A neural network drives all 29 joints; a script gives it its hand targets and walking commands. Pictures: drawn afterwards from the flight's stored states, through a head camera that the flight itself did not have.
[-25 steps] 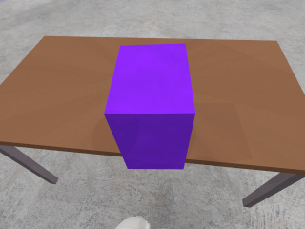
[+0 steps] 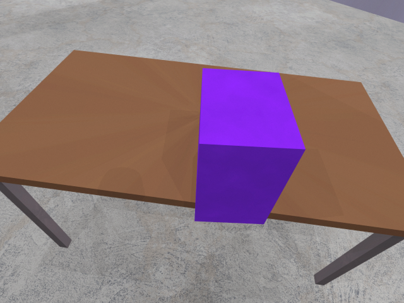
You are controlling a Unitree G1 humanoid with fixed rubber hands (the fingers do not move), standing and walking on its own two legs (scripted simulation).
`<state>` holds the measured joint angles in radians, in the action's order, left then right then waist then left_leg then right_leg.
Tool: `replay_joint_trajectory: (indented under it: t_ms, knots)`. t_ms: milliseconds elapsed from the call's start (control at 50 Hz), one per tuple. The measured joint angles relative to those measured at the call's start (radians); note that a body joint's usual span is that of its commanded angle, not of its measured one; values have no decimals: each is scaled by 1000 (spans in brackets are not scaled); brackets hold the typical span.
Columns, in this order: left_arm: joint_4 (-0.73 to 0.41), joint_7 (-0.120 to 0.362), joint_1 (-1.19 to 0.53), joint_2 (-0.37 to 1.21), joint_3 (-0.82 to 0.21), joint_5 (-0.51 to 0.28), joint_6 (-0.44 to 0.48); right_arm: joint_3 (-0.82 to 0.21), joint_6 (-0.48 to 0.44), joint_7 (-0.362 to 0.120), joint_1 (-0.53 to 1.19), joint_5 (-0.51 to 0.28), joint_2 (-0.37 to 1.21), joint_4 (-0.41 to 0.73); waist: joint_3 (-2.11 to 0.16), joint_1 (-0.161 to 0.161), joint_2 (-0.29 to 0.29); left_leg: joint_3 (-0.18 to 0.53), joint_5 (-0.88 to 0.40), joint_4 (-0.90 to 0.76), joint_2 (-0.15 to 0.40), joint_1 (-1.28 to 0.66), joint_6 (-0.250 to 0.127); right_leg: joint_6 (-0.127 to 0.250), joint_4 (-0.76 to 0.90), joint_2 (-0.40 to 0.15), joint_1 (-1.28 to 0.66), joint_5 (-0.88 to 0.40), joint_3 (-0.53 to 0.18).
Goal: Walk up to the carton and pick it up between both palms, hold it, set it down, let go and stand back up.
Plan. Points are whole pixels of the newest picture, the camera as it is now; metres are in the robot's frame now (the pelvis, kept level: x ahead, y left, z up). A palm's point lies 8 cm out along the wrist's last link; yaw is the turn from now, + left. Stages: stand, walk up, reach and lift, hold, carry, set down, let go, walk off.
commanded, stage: walk up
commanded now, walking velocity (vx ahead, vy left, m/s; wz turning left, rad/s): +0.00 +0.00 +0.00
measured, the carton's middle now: (234, 150) +0.46 -0.03 +0.04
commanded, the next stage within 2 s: stand in 1.22 s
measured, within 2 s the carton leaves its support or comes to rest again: neither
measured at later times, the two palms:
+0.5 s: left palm out of the picture -0.02 +0.22 -0.15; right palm out of the picture -0.01 -0.23 -0.14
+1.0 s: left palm out of the picture -0.08 +0.20 -0.15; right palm out of the picture -0.05 -0.22 -0.14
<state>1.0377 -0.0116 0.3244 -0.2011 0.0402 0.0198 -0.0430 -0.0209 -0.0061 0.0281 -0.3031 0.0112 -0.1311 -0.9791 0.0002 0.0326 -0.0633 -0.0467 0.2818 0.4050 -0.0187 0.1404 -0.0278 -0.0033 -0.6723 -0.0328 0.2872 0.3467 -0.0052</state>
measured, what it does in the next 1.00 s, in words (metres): steps on the spot: right foot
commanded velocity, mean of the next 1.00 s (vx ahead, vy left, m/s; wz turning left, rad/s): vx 0.00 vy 0.00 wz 0.05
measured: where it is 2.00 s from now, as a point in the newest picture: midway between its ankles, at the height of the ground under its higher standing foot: outside the picture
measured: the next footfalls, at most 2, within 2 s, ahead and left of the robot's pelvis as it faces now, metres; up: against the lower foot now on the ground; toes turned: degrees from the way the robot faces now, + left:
right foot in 0.04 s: +0.00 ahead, -0.11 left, +0.00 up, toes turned +3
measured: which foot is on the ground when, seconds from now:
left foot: down 0.00-1.00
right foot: up 0.00-0.02, down 0.04-1.00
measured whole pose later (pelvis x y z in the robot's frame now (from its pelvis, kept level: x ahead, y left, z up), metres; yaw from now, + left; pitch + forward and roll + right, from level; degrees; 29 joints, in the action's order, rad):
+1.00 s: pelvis -0.03 -0.01 +0.00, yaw +3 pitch -2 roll +0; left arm 1.15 -0.03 0.33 -0.14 -0.01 0.02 0.01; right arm -0.02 0.00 0.03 -0.34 0.00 -0.13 -1.10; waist 0.02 0.01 0.00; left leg 0.02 0.22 0.40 -0.01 0.15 -0.01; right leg 0.01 -0.38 -0.01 0.13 0.22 0.08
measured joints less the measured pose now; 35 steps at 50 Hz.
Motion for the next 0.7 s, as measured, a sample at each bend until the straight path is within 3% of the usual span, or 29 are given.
replay_joint_trajectory:
  t_ms: [60, 120, 700]
  knots:
    - [21, -14, 6, 20, -13, 1, 16, 5, -8, 4, 22, -3, -19, 0, 11, -5, 18, -11, 24, 37, -14, 13, -3, 1, 190, -1, -105, -29, 11]
    - [29, -22, 2, 41, -23, 2, 39, 11, -11, 5, 29, -12, -39, -9, 20, -24, 75, 15, 24, 35, 7, 4, 5, -3, 249, 21, -144, -54, 34]
    - [77, -31, -35, 25, -31, 4, 40, 7, 8, 7, -20, -2, -24, -90, 30, -32, 61, 67, -34, 22, 0, 11, 12, 6, 267, 12, -160, -97, 89]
